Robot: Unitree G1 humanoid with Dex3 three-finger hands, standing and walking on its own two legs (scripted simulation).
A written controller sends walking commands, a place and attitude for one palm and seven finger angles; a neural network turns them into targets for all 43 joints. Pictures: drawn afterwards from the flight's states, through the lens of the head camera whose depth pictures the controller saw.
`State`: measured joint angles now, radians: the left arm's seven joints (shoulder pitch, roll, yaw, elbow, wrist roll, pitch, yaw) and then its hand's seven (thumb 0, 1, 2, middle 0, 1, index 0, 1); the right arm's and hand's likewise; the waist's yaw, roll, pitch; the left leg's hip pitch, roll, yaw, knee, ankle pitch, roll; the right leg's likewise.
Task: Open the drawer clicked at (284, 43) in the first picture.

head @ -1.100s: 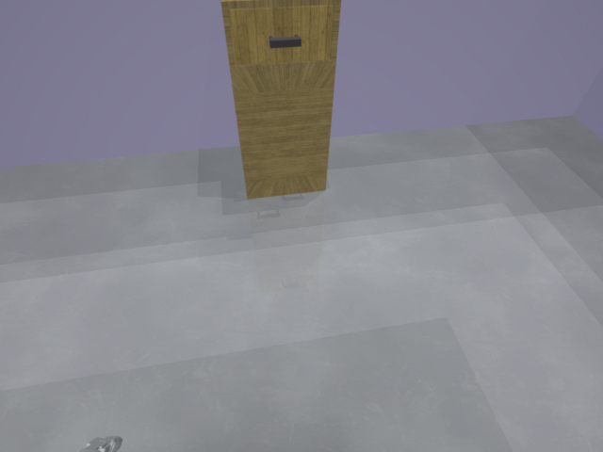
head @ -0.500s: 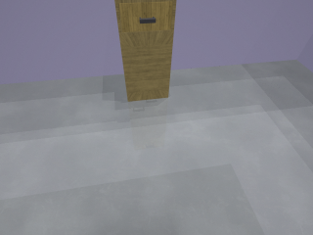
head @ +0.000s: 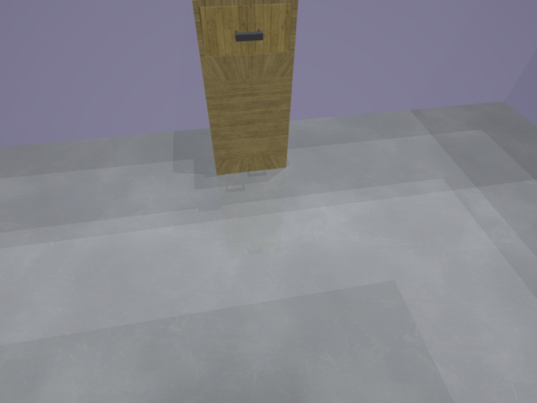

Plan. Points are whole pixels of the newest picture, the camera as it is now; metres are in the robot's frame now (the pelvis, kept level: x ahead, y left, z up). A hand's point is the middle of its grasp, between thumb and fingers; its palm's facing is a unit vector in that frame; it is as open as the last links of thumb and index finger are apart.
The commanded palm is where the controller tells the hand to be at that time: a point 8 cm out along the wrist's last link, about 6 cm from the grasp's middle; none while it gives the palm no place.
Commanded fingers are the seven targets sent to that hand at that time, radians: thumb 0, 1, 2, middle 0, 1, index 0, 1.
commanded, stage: look at it before walking up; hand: left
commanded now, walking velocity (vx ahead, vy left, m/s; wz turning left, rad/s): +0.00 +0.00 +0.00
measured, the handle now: (248, 34) +1.38 +0.15 -0.02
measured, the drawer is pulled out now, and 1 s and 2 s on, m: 0.00 0.00 0.00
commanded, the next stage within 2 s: walk to a spot facing it in 0.34 s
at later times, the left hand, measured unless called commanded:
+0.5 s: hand out of the picture +0.08 +0.25 -0.16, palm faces -0.02 -0.94 -0.33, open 7.4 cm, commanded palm none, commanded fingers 0.00 0.90 0.90 -0.20 -0.30 -0.20 -0.30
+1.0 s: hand out of the picture +0.06 +0.14 -0.17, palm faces -0.12 -0.98 -0.15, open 7.4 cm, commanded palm none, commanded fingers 0.00 0.90 0.90 -0.20 -0.30 -0.20 -0.30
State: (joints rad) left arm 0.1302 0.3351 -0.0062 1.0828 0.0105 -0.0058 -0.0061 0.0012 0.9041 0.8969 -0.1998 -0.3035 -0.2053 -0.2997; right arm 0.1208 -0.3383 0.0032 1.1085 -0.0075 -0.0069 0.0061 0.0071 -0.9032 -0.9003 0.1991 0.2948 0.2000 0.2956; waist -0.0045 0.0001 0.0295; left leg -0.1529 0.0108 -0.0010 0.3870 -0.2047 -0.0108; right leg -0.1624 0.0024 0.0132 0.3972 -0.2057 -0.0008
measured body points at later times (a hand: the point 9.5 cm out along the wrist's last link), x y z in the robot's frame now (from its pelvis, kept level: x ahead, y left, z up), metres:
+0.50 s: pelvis +0.00 +0.00 +0.00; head +0.00 +0.00 +0.45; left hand +0.08 +0.30 -0.13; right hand +0.09 -0.29 -0.13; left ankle +0.00 +0.13 -0.74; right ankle +0.01 -0.12 -0.74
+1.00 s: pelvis +0.11 -0.03 +0.00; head +0.12 -0.03 +0.45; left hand +0.07 +0.19 -0.15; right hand +0.12 -0.28 -0.15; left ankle +0.18 +0.10 -0.67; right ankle +0.03 -0.11 -0.74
